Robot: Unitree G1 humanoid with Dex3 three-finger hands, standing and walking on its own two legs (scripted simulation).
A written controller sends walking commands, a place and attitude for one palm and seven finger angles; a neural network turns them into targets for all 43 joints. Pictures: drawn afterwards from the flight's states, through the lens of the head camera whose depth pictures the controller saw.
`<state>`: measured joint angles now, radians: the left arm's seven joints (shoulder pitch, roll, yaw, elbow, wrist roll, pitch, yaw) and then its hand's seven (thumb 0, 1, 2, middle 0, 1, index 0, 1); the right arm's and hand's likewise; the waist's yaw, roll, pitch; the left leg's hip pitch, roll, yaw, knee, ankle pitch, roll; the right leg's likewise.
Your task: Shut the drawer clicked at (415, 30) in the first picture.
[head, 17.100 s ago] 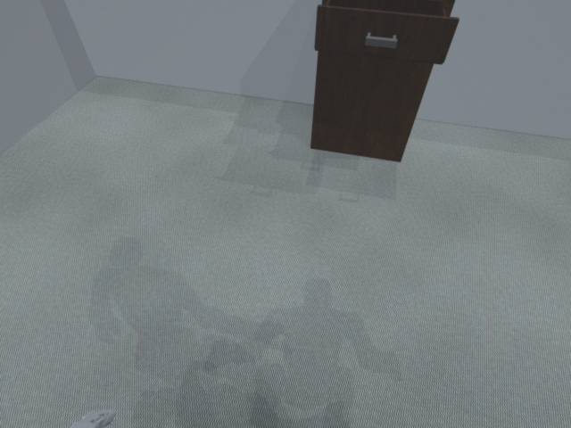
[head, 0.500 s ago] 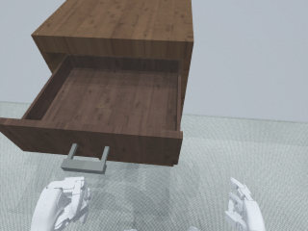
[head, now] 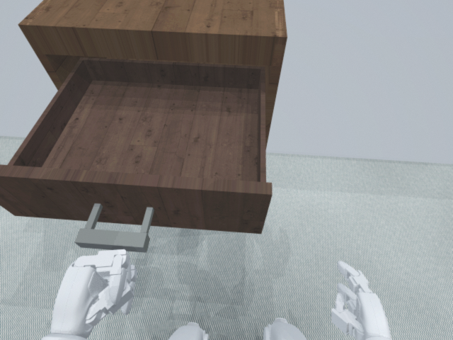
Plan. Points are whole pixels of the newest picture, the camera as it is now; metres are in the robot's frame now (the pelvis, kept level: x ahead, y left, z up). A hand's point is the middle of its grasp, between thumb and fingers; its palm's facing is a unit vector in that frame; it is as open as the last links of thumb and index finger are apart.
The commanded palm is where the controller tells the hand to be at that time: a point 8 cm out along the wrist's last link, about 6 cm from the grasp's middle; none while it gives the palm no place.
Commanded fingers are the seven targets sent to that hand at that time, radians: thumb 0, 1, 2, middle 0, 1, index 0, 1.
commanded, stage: bring the fist close to the handle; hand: left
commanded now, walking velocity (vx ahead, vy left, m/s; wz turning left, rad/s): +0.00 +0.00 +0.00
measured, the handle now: (118, 226) +0.28 +0.19 +0.07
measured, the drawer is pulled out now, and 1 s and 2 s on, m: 0.30 0.27 0.14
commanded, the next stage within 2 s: push the drawer shut in 0.24 s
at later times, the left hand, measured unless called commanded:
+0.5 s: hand (133, 287) +0.19 +0.14 +0.07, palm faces -0.03 -1.00 -0.06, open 3.3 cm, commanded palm +0.17 +0.21 +0.07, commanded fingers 0.00 0.90 0.90 -1.40 -1.60 -1.40 -1.60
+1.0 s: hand (136, 261) +0.23 +0.15 +0.06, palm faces -0.06 -1.00 -0.07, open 2.9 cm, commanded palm +0.23 +0.21 +0.07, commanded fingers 0.00 0.90 0.90 -1.40 -1.60 -1.40 -1.60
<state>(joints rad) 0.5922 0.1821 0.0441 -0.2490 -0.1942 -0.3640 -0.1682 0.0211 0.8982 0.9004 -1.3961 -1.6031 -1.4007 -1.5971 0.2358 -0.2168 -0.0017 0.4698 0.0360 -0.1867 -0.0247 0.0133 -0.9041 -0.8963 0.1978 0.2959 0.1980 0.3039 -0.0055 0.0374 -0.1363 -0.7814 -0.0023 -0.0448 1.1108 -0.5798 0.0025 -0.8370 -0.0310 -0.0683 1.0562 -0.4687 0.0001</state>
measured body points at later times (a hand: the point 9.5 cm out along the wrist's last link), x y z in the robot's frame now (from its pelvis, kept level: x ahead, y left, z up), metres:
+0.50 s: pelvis +0.00 +0.00 +0.00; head +0.07 -0.01 +0.44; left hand +0.19 +0.20 +0.07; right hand +0.19 -0.23 -0.07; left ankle -0.02 +0.12 -0.66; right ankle +0.03 -0.12 -0.66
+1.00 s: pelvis -0.01 +0.00 +0.00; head +0.06 +0.00 +0.45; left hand +0.23 +0.21 +0.07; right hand +0.17 -0.23 -0.08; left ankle -0.02 +0.12 -0.66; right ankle +0.03 -0.12 -0.66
